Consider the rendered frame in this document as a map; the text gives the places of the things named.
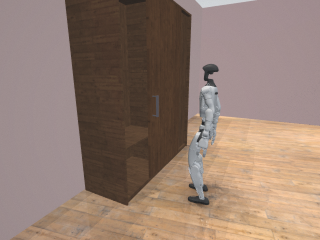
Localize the robot right hand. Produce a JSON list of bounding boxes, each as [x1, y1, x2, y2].
[[207, 130, 217, 145]]

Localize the handle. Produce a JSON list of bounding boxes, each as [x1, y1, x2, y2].
[[152, 95, 159, 117], [186, 87, 189, 103]]

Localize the left robot forearm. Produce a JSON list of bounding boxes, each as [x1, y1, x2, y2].
[[201, 109, 214, 139]]

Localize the right robot foot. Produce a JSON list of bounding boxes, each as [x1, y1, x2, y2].
[[189, 183, 208, 192]]

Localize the right robot upper arm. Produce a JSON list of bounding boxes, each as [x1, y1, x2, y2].
[[215, 95, 221, 113]]

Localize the robot torso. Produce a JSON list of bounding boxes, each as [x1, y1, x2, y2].
[[199, 83, 218, 137]]

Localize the right robot forearm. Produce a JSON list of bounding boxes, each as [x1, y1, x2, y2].
[[212, 111, 221, 130]]

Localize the wardrobe door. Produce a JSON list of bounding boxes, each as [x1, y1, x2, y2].
[[178, 13, 188, 148], [146, 0, 182, 178]]

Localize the robot left hand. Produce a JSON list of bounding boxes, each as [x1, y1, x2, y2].
[[196, 138, 208, 158]]

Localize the left robot upper arm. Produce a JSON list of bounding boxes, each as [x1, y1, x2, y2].
[[201, 86, 215, 115]]

